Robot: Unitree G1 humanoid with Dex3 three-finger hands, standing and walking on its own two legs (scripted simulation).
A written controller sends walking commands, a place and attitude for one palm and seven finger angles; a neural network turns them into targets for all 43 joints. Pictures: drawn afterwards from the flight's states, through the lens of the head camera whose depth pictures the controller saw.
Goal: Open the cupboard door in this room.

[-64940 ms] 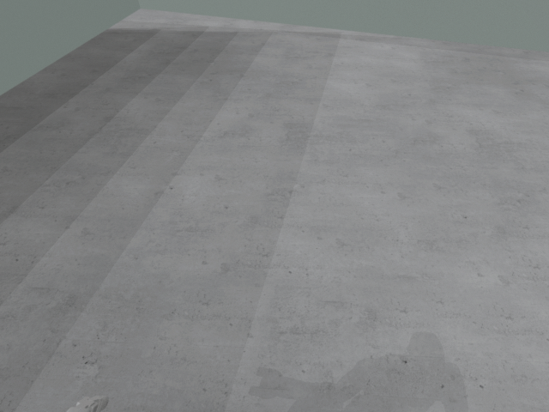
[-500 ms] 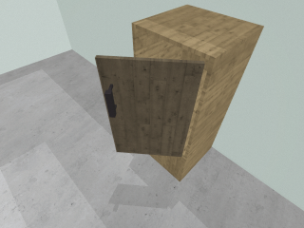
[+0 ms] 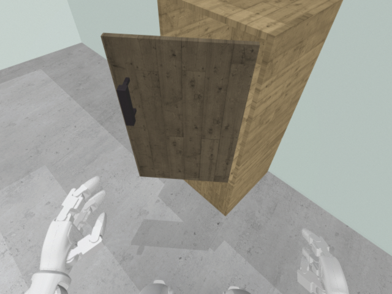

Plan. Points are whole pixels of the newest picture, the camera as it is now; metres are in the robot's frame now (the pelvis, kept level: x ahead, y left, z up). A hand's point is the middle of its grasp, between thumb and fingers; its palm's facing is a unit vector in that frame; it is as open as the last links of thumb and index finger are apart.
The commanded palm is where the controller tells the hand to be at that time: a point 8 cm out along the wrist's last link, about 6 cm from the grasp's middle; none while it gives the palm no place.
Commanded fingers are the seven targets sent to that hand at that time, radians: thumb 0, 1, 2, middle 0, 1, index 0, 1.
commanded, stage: raise the hand with hooked fingers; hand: left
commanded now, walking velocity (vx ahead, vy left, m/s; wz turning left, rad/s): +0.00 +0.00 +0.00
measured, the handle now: (128, 101) +0.59 +0.21 +0.05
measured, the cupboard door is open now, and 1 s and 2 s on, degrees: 40 40 40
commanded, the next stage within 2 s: move the hooked fingers beside the handle in 1.80 s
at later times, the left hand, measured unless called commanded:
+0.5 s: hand (80, 227) +0.24 +0.23 +0.02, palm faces -0.02 -1.00 -0.06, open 10.9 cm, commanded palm +0.21 +0.29 +0.03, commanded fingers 0.00 -0.06 0.49 -0.27 -0.92 -0.27 -0.92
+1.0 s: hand (61, 207) +0.27 +0.27 +0.05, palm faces -0.02 -1.00 -0.07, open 13.6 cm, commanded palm +0.26 +0.32 +0.05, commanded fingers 0.00 -0.50 0.30 -0.30 -1.20 -0.30 -1.20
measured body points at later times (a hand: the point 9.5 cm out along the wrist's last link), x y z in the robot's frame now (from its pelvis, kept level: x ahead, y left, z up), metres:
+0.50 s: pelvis +0.04 +0.01 -0.03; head +0.11 +0.01 +0.42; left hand +0.24 +0.29 +0.03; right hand +0.22 -0.21 -0.11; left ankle +0.06 +0.11 -0.67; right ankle +0.04 -0.11 -0.67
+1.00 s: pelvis +0.03 +0.02 -0.01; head +0.09 +0.04 +0.44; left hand +0.27 +0.33 +0.05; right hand +0.21 -0.22 -0.07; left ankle +0.06 +0.11 -0.67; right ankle +0.04 -0.11 -0.67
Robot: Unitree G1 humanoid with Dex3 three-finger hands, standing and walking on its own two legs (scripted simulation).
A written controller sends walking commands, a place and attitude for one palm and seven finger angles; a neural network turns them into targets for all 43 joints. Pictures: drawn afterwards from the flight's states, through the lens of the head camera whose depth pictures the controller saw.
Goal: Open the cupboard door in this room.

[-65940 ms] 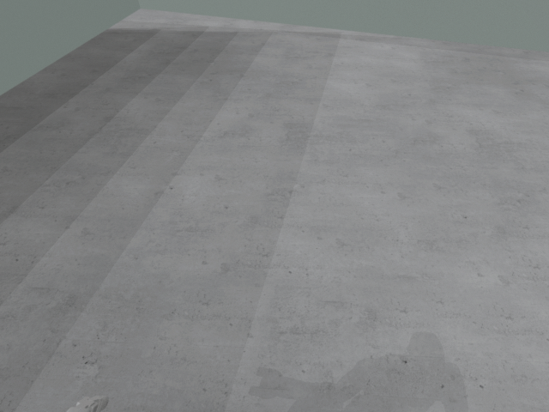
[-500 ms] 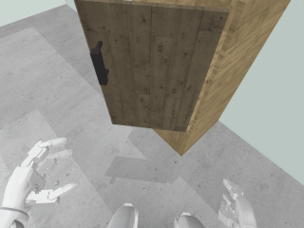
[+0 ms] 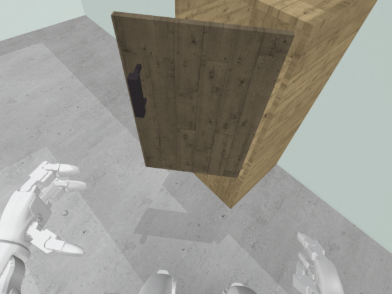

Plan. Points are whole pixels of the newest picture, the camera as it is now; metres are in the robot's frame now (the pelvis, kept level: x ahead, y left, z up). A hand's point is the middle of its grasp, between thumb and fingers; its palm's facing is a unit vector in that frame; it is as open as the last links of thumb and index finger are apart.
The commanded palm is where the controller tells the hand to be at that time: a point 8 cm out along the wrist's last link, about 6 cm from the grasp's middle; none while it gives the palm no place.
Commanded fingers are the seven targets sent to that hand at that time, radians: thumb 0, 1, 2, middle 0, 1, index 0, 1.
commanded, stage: raise the hand with hooked fingers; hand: left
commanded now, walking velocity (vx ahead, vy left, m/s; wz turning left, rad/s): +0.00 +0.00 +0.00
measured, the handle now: (139, 91) +0.57 +0.18 +0.06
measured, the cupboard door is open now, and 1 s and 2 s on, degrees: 40 40 40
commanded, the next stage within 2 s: move the hooked fingers beside the handle in 0.80 s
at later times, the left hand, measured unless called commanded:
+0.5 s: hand (65, 179) +0.30 +0.26 +0.07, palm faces -0.05 -1.00 -0.05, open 14.0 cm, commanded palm +0.27 +0.31 +0.08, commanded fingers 0.00 -0.50 0.30 -0.30 -1.20 -0.30 -1.20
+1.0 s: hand (65, 179) +0.30 +0.26 +0.07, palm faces -0.03 -1.00 -0.05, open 14.0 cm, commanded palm +0.28 +0.31 +0.07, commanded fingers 0.00 -0.50 0.30 -0.30 -1.20 -0.30 -1.20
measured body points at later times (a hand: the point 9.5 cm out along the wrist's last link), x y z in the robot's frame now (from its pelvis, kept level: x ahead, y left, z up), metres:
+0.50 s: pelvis +0.01 +0.00 +0.01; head +0.07 +0.01 +0.46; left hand +0.30 +0.32 +0.08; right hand +0.15 -0.27 -0.06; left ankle +0.03 +0.10 -0.67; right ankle +0.01 -0.13 -0.67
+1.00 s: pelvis +0.01 -0.01 +0.01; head +0.07 +0.00 +0.46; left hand +0.29 +0.32 +0.08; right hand +0.17 -0.26 -0.07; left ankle +0.03 +0.10 -0.67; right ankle +0.01 -0.13 -0.67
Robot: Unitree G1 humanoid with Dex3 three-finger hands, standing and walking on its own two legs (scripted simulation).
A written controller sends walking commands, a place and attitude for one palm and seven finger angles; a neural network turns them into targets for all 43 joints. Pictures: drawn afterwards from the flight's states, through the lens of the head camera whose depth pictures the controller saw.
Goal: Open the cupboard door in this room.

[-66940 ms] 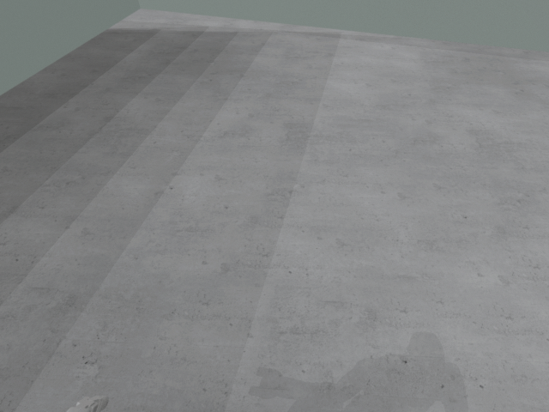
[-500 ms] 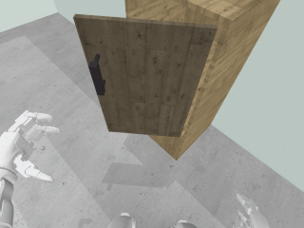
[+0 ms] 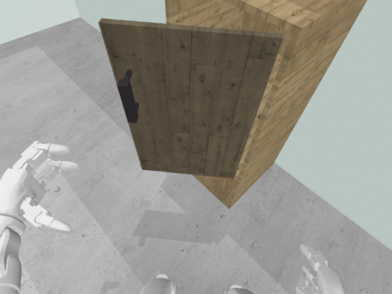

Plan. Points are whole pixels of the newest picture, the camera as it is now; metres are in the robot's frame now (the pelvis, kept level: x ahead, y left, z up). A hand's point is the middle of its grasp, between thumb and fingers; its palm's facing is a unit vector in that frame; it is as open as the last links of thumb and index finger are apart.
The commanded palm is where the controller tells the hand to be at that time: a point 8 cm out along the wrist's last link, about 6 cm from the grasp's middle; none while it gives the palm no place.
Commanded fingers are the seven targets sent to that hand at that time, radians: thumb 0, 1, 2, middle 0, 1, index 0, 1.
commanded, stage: move the hooked fingers beside the handle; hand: left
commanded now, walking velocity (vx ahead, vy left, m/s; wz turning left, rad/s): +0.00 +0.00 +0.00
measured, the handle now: (130, 96) +0.56 +0.20 +0.05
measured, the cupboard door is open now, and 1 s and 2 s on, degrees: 40 40 40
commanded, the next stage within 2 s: none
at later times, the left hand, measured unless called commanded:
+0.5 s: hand (73, 155) +0.36 +0.27 +0.06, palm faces -0.03 -1.00 -0.02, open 14.0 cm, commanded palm +0.34 +0.32 +0.06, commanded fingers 0.00 -0.50 0.30 -0.30 -1.20 -0.30 -1.20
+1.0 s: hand (86, 131) +0.43 +0.27 +0.06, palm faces -0.04 -1.00 -0.01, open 14.0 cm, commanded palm +0.42 +0.31 +0.05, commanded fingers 0.00 -0.50 0.30 -0.30 -1.20 -0.30 -1.20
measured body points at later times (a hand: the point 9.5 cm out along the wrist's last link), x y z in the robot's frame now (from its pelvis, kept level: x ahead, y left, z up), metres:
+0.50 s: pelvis +0.00 +0.00 +0.00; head +0.08 +0.02 +0.44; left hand +0.36 +0.33 +0.06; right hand +0.09 -0.27 -0.09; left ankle +0.02 +0.10 -0.68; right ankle +0.00 -0.12 -0.68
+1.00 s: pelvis -0.01 +0.01 -0.01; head +0.10 +0.04 +0.42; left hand +0.43 +0.32 +0.06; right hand +0.07 -0.26 -0.11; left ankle +0.02 +0.10 -0.68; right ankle +0.00 -0.12 -0.68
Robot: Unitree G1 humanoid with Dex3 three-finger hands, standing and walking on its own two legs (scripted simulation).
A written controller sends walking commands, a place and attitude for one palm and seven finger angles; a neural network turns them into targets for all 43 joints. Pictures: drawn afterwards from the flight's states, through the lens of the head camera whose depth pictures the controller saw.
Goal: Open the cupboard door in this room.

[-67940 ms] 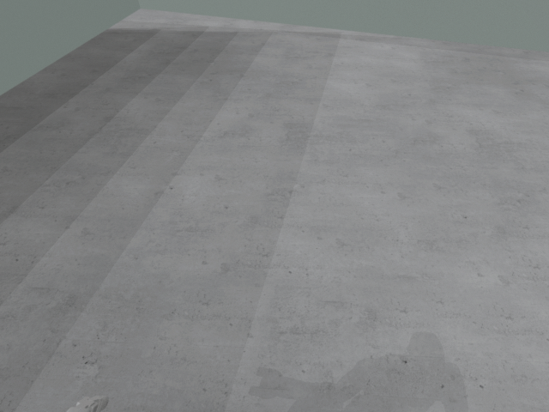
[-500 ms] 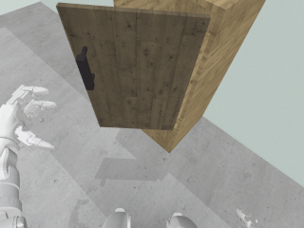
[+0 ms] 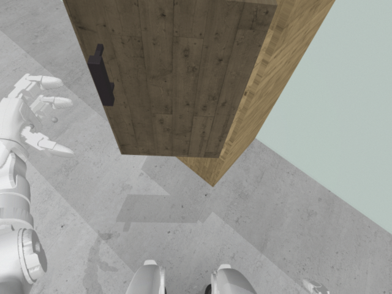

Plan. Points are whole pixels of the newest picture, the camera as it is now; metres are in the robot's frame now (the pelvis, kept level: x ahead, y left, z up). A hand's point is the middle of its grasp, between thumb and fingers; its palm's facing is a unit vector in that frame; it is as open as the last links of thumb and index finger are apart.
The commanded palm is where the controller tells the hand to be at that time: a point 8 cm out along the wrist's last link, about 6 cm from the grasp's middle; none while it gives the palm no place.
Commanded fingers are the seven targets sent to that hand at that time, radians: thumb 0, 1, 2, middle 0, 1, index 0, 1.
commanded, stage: move the hooked fingers beside the handle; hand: left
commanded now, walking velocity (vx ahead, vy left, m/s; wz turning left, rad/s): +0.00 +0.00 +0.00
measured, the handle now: (104, 76) +0.55 +0.20 +0.06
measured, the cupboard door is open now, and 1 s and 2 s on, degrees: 40 40 40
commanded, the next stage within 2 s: slide the fingers in behind the handle in 1.30 s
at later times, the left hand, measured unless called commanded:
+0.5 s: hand (67, 92) +0.50 +0.27 +0.07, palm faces -0.01 -1.00 -0.01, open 14.0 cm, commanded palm +0.49 +0.31 +0.06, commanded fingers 0.00 -0.50 0.30 -0.30 -1.20 -0.30 -1.20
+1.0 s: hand (65, 95) +0.50 +0.27 +0.06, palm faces -0.01 -1.00 +0.00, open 14.0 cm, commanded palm +0.48 +0.30 +0.06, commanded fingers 0.00 -0.50 0.30 -0.30 -1.20 -0.30 -1.20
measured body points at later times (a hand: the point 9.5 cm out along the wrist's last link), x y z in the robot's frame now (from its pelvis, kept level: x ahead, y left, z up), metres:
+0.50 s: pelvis +0.00 +0.00 -0.01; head +0.15 +0.04 +0.41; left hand +0.49 +0.32 +0.07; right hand +0.01 -0.28 -0.11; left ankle +0.03 +0.09 -0.66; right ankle +0.01 -0.13 -0.66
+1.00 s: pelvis +0.01 +0.01 -0.01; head +0.15 +0.05 +0.41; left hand +0.49 +0.33 +0.06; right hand +0.03 -0.27 -0.11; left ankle +0.03 +0.09 -0.66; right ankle +0.01 -0.13 -0.66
